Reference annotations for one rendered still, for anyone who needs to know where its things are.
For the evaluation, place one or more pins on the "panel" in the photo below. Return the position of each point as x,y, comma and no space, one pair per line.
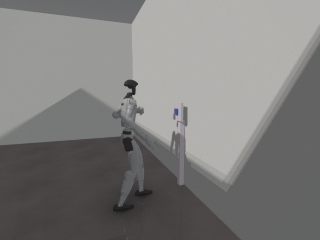
181,141

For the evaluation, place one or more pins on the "robot left hand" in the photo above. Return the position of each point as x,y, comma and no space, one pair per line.
140,110

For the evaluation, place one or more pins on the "robot left upper arm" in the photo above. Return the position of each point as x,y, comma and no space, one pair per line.
115,114

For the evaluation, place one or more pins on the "robot right forearm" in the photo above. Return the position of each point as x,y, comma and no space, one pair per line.
136,129

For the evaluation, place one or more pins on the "robot left thigh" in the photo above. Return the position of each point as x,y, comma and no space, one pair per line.
140,164

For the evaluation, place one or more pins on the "robot right hand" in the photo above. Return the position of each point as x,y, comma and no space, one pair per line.
150,142

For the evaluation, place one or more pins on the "robot thigh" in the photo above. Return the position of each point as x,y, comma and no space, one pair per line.
133,157
140,164

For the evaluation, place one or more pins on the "robot right thigh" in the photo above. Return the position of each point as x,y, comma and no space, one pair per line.
133,157

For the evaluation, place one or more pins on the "robot right upper arm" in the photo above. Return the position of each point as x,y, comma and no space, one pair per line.
131,103

